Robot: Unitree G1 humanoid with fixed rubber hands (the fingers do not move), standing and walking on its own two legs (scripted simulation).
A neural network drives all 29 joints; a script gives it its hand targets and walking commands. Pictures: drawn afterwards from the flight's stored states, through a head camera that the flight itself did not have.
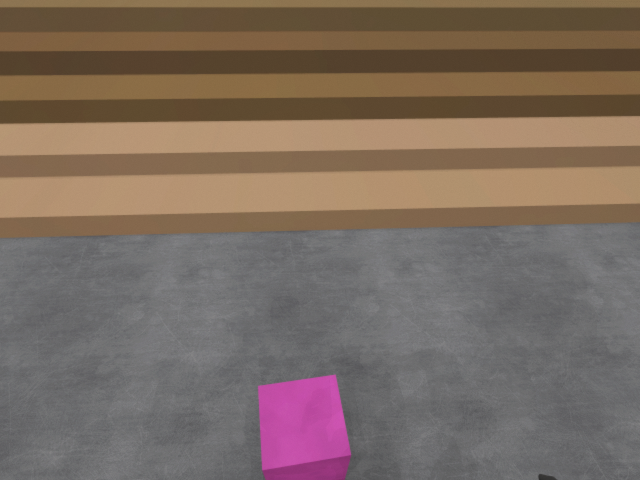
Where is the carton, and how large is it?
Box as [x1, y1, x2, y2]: [258, 375, 350, 479]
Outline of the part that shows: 335,375 258,386 262,470 266,479 344,479 350,457 350,451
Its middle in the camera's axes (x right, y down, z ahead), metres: -0.04 +0.53 +1.05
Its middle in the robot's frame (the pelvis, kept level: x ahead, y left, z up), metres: +0.39 +0.04 -0.66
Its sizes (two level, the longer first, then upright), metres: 0.210 0.200 0.250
